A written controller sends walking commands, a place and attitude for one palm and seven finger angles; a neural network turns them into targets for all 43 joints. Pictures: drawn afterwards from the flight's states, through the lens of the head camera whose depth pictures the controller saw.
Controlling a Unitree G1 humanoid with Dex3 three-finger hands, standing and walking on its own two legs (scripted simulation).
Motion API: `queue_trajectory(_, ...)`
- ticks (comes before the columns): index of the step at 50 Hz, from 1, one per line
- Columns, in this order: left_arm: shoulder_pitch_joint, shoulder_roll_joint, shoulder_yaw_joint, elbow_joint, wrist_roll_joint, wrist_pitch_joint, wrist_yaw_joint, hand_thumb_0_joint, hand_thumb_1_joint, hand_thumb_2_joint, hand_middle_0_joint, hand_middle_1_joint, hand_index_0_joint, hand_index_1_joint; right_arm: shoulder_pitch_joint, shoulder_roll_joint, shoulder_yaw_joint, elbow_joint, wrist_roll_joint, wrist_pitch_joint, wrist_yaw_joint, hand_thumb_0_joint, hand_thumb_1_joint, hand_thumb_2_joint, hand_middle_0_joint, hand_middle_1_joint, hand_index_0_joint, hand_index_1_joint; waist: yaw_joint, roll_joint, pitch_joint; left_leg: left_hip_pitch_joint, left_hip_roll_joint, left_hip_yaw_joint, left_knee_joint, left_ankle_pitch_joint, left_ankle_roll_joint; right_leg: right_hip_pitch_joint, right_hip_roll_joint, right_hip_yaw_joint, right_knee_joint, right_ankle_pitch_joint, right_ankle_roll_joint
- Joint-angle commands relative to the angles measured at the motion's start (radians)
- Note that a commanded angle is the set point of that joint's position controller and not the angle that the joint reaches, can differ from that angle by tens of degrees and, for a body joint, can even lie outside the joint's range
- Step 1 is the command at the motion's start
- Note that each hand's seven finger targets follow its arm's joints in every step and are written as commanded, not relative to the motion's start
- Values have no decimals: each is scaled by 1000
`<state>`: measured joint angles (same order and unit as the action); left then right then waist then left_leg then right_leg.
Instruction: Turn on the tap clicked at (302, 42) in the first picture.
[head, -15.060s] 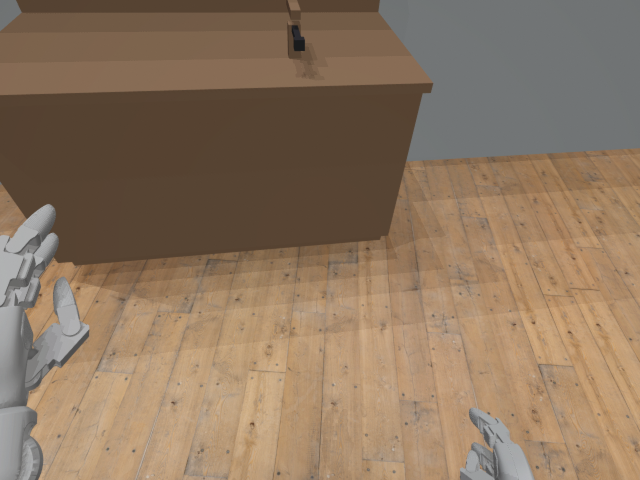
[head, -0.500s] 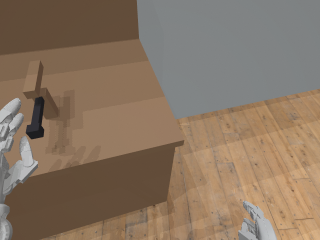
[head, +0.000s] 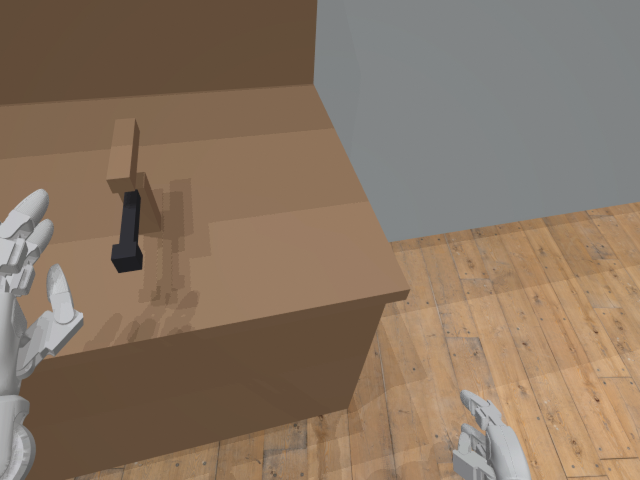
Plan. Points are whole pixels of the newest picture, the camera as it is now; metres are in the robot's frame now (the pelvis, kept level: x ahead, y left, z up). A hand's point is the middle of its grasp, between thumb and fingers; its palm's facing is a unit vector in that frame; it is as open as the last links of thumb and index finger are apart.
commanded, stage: come to a stop and stand still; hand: left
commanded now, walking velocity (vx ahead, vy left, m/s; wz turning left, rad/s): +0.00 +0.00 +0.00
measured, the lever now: (127, 257) +0.34 +0.28 +0.07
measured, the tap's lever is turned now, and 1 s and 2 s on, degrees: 0 0 0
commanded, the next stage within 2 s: look again from close up in 0.32 s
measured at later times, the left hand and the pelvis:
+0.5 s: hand (18, 265) +0.24 +0.30 +0.19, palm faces +0.47 -0.74 -0.48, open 7.4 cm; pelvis -0.01 +0.00 +0.00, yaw +1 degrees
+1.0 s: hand (70, 299) +0.23 +0.25 +0.17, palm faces +0.38 -0.84 -0.38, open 7.4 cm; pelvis -0.01 +0.01 +0.00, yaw -2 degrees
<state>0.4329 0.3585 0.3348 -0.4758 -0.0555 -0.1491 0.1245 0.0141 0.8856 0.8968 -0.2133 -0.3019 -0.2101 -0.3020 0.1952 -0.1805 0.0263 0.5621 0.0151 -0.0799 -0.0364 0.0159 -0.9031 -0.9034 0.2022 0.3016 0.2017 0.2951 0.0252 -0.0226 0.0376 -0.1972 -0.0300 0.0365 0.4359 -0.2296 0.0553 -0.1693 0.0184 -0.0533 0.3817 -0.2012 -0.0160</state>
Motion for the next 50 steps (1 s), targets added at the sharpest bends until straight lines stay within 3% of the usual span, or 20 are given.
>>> queue_trajectory(1,-75,151,94,-215,7,-63,14,0,900,900,-200,-300,-200,-300,-73,-140,-60,-155,1,-48,-11,0,-900,-900,200,300,200,300,-12,105,-110,-29,146,-149,-133,114,-43,92,-73,72,-11,127,-12)
queue_trajectory(14,-38,155,108,-239,7,-78,11,0,900,900,-200,-300,-200,-300,-61,-142,-73,-149,1,-53,-5,0,-900,-900,200,300,200,300,-12,124,-140,36,150,-154,-108,297,-104,76,-63,38,17,121,-17)
queue_trajectory(17,-32,174,125,-251,10,-81,14,0,900,900,-200,-300,-200,-300,-65,-143,-76,-145,4,-52,-5,0,-900,-900,200,300,200,300,-14,135,-149,44,147,-145,-92,315,-105,76,-66,38,18,132,-20)
queue_trajectory(20,-24,149,109,-217,4,-79,12,0,900,900,-200,-300,-200,-300,-62,-143,-73,-144,2,-47,-4,0,-900,-900,200,300,200,300,-14,86,-139,10,142,-140,-87,253,-89,95,-77,47,1,152,-21)
queue_trajectory(21,-1086,956,687,-463,176,-181,6,0,900,900,-200,-300,-200,-300,36,-177,-59,-136,-56,-105,0,0,-900,-900,200,300,200,300,13,-40,0,-162,142,-76,64,281,-16,-59,-89,100,-36,160,7)
queue_trajectory(22,-768,537,417,34,79,-128,-12,0,900,900,-200,-300,-200,-300,-52,-93,-56,-34,14,-77,0,0,-900,-900,200,300,200,300,-24,112,-44,7,170,-121,48,296,-61,-167,-177,80,10,68,-62)
queue_trajectory(23,-517,331,261,105,61,-115,-40,0,900,900,-200,-300,-200,-300,-16,-145,-85,-80,-14,-84,22,0,-900,-900,200,300,200,300,4,155,-183,98,112,-98,12,312,-94,-68,-109,113,78,134,-79)
queue_trajectory(24,-423,256,174,38,36,-123,-60,0,900,900,-200,-300,-200,-300,-23,-151,-88,-115,0,-91,37,0,-900,-900,200,300,200,300,6,169,-231,122,111,-71,25,302,-76,-41,-101,133,74,169,-54)
queue_trajectory(27,-79,56,21,-91,-5,-111,-77,0,900,900,-200,-300,-200,-300,-51,-135,-82,-156,29,-87,86,0,-900,-900,200,300,200,300,18,132,-246,118,127,-74,-9,282,-33,5,-84,108,85,194,-13)
queue_trajectory(29,-27,126,64,-173,6,-99,-62,0,900,900,-200,-300,-200,-300,-64,-150,-75,-177,24,-75,84,0,-900,-900,200,300,200,300,13,44,-188,43,144,-76,-37,206,-32,19,-81,84,65,152,-7)
queue_trajectory(31,-22,202,158,-159,11,-96,-39,0,900,900,-200,-300,-200,-300,-82,-150,-66,-180,17,-69,59,0,-900,-900,200,300,200,300,11,-36,-138,-22,131,-66,-50,61,-34,14,-87,97,23,83,-10)
queue_trajectory(32,-33,282,246,-172,13,-98,-19,0,900,900,-200,-300,-200,-300,-89,-154,-64,-175,14,-59,45,0,-900,-900,200,300,200,300,10,-35,-146,-19,125,-63,-51,52,-36,15,-88,103,25,75,-15)
queue_trajectory(33,-39,243,230,-157,5,-104,-21,0,900,900,-200,-300,-200,-300,-88,-141,-60,-181,10,-56,33,0,-900,-900,200,300,200,300,2,-51,-140,-33,120,-67,-48,44,-32,15,-94,102,19,69,-17)
queue_trajectory(36,-117,246,230,-194,-5,-124,-21,0,900,900,-200,-300,-200,-300,-89,-137,-54,-183,9,-64,9,0,-900,-900,200,300,200,300,-7,80,-122,-39,111,-71,-51,19,-26,12,-94,135,16,68,-25)
queue_trajectory(37,-158,291,257,-229,1,-126,-16,0,900,900,-200,-300,-200,-300,-101,-137,-51,-181,7,-66,5,0,-900,-900,200,300,200,300,-4,115,-133,-19,115,-67,-45,28,-25,6,-96,140,17,83,-25)
queue_trajectory(40,-172,211,172,-223,1,-132,-23,0,900,900,-200,-300,-200,-300,-78,-139,-53,-170,5,-89,7,0,-900,-900,200,300,200,300,-6,139,-156,7,105,-64,-26,55,-24,22,-95,143,7,114,-29)
queue_trajectory(43,-144,159,117,-190,7,-125,-24,0,900,900,-200,-300,-200,-300,-74,-144,-52,-153,2,-102,10,0,-900,-900,200,300,200,300,-6,71,-150,40,106,-66,-19,85,-26,-6,-95,139,-11,133,-24)
queue_trajectory(48,-108,136,91,-121,15,-115,-19,0,900,900,-200,-300,-200,-300,-73,-148,-53,-140,0,-93,12,0,-900,-900,200,300,200,300,-7,45,-128,20,106,-72,-33,84,-29,-18,-96,135,-26,125,-22)
queue_trajectory(49,-1085,925,650,-415,161,-222,-16,0,900,900,-200,-300,-200,-300,20,-184,-63,-120,-61,-137,16,0,-900,-900,200,300,200,300,17,-37,40,-137,103,-29,47,130,-28,-132,-84,140,-107,215,46)
queue_trajectory(50,-470,309,270,211,55,-177,-59,0,900,900,-200,-300,-200,-300,-64,-67,-17,-70,-18,-127,10,0,-900,-900,200,300,200,300,-2,-16,-165,-1,62,-87,-14,202,-25,-59,-131,156,3,196,-54)
